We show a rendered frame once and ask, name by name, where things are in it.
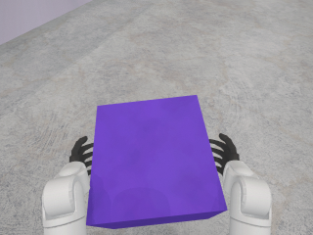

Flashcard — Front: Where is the left robot hand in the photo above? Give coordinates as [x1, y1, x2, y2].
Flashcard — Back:
[69, 136, 94, 175]

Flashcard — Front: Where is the robot right forearm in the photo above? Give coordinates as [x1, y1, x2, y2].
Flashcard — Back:
[222, 160, 272, 235]

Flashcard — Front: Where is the carton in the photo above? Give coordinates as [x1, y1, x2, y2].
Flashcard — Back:
[86, 95, 227, 229]

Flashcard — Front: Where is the right robot hand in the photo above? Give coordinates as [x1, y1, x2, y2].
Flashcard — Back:
[208, 133, 240, 176]

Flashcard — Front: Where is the robot left forearm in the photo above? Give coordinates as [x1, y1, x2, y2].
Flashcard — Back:
[42, 161, 90, 235]

